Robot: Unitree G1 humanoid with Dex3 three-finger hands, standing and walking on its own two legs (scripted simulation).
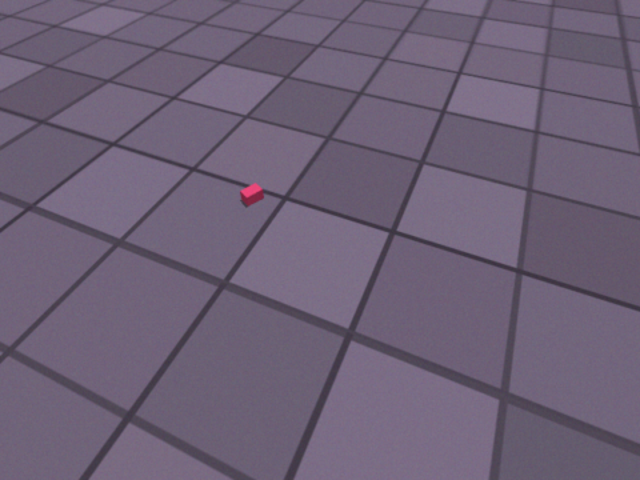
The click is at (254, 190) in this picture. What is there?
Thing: small box
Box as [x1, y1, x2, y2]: [240, 183, 263, 205]
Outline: 256,183 240,191 241,198 247,205 263,197 262,189
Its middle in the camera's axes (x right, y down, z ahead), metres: -0.31 -0.20 +1.79
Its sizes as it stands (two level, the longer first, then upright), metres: 0.088 0.058 0.054
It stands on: the floor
